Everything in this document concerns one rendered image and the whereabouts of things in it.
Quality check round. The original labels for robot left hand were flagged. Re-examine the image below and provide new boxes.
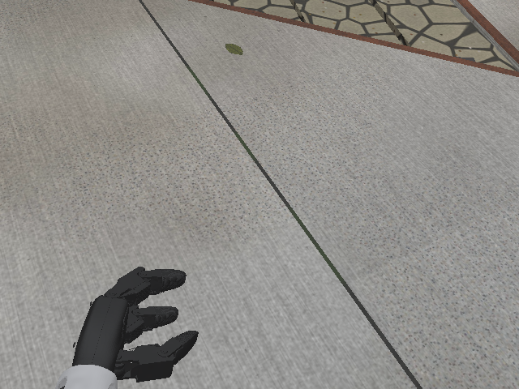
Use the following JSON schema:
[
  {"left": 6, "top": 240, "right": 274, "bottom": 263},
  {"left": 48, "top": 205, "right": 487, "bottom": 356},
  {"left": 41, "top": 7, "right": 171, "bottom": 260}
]
[{"left": 72, "top": 267, "right": 199, "bottom": 383}]

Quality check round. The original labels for left robot forearm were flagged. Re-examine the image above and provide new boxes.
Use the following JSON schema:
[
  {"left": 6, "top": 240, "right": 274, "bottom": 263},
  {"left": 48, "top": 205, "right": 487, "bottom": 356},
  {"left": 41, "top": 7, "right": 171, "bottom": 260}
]
[{"left": 55, "top": 365, "right": 118, "bottom": 389}]

